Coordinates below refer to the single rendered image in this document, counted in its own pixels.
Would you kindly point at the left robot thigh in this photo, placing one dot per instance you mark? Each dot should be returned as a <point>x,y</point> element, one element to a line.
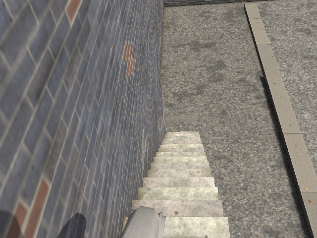
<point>144,222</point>

